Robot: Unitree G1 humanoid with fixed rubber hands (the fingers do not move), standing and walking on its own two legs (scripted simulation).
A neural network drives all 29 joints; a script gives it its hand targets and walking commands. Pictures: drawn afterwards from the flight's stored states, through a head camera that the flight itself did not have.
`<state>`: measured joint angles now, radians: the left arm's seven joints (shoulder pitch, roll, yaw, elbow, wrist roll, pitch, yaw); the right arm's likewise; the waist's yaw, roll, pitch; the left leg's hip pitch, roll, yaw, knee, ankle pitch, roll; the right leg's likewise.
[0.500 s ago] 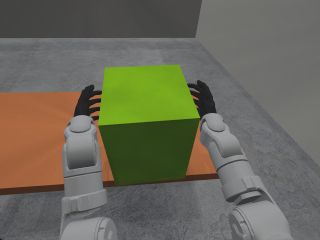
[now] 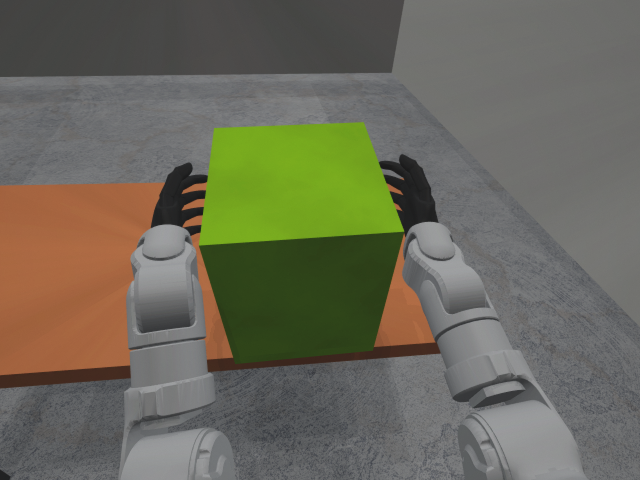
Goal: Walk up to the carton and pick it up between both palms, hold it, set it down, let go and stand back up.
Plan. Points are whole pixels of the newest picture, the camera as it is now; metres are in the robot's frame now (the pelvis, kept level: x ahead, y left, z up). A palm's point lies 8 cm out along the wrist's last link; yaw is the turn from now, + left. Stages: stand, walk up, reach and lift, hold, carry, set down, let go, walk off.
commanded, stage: hold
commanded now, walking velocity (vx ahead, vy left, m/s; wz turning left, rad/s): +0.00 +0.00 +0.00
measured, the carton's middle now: (298, 245) +0.40 +0.00 +0.11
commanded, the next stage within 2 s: none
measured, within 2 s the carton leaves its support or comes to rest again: neither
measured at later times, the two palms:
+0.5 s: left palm (169, 229) +0.36 +0.15 +0.19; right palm (415, 217) +0.36 -0.14 +0.19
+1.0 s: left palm (166, 225) +0.36 +0.16 +0.19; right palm (415, 211) +0.36 -0.13 +0.20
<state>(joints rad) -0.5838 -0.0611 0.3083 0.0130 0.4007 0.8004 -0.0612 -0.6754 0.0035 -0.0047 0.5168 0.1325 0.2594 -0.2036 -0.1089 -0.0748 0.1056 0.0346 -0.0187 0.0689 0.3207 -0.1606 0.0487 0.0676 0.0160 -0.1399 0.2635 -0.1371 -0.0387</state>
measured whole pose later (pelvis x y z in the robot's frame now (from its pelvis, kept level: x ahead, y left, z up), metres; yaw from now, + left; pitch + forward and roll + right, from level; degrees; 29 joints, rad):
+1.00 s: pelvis +0.00 +0.00 +0.00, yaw +0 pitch -11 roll -1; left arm -0.58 -0.06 0.30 0.00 0.40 0.81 -0.06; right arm -0.69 0.00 0.00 0.51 0.14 0.26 -0.20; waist -0.10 -0.08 0.09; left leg 0.04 -0.02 0.07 0.33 -0.17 0.05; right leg 0.08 0.02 -0.14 0.26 -0.14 -0.04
